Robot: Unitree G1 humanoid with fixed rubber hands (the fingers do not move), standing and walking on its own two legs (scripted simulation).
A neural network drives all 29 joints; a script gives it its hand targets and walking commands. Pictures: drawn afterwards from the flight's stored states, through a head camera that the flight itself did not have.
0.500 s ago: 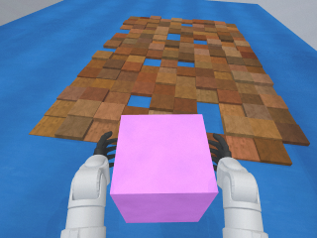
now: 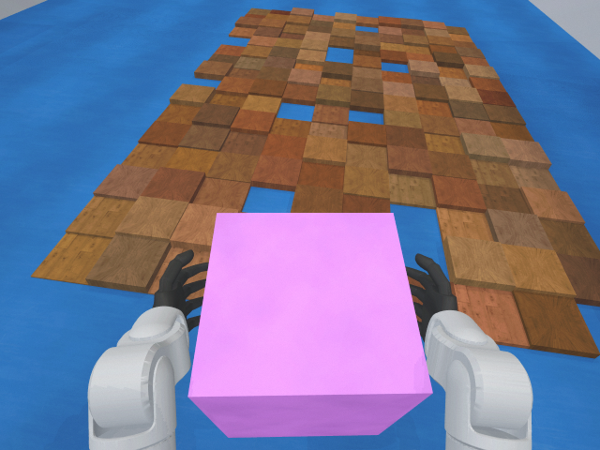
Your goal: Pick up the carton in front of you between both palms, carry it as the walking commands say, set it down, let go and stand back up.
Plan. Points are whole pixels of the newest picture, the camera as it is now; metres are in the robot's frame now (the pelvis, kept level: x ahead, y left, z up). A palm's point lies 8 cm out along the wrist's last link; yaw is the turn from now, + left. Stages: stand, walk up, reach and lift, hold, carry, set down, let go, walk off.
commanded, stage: carry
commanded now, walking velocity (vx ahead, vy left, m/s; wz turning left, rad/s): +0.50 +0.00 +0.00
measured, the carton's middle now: (304, 333) +0.26 +0.01 +0.04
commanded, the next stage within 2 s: none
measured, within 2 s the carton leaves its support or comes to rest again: neither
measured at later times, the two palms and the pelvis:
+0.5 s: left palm (244, 151) +0.59 +0.13 +0.09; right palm (404, 158) +0.61 -0.17 +0.09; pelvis +0.31 -0.03 +0.00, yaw +2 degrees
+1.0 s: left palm (256, 47) +1.00 +0.16 +0.13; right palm (374, 56) +0.99 -0.14 +0.13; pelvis +0.63 +0.01 +0.01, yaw +1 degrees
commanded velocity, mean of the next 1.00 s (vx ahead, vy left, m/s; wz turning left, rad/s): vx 0.50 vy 0.00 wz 0.00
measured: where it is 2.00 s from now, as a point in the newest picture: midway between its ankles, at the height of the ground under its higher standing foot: (306, 208)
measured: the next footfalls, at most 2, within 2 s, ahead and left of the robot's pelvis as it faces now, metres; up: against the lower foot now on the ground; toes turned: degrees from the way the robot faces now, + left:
right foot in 0.40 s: +0.44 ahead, -0.10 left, +0.00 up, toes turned -11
left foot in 0.82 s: +0.66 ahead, +0.11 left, +0.00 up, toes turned +8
